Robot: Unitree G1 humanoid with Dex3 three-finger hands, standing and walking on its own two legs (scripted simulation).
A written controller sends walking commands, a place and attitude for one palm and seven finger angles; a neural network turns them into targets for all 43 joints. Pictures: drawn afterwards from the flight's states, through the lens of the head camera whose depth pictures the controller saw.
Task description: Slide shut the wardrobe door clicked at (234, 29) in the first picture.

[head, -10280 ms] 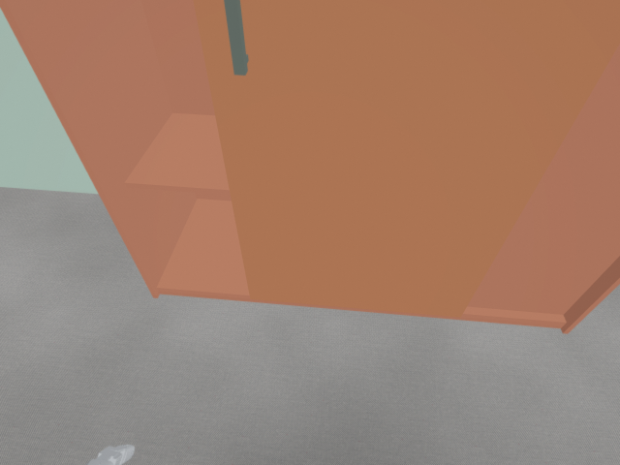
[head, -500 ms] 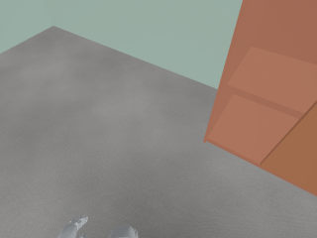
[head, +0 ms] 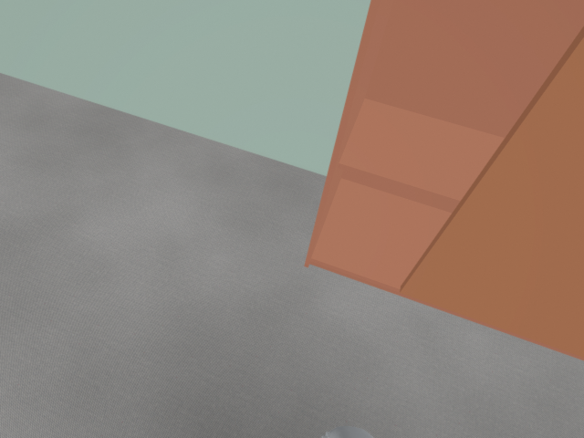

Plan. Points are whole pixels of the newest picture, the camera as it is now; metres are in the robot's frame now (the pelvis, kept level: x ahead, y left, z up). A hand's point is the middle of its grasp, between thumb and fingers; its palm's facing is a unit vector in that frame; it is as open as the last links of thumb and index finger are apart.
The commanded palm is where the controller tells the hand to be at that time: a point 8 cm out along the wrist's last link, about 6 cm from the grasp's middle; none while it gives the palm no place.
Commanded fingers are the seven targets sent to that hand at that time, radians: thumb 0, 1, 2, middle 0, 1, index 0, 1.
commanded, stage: turn to face it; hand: right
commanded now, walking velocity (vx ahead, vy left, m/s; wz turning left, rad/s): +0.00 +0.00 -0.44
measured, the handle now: out of the picture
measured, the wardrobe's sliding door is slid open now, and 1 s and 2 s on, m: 0.37 0.37 0.37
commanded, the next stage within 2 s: take the last steps up to it in 0.34 s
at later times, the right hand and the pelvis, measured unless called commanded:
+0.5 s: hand out of the picture -0.01 -0.28 -0.17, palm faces +0.28 +0.93 -0.23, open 7.4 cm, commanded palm none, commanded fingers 0.00 -0.90 -0.90 0.20 0.30 0.20 0.30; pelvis -0.01 -0.07 +0.00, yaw -11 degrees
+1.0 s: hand out of the picture -0.02 -0.20 -0.15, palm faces +0.37 +0.90 -0.23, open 7.3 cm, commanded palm none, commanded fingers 0.00 -0.90 -0.90 0.20 0.30 0.20 0.30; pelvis +0.07 -0.05 +0.01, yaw -17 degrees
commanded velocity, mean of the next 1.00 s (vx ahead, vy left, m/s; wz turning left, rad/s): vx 0.17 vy -0.07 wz -0.21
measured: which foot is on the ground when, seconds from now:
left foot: down 0.00-0.26, up 0.28-0.76, down 0.78-1.00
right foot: up 0.00-0.22, down 0.24-0.78, up 0.80-1.00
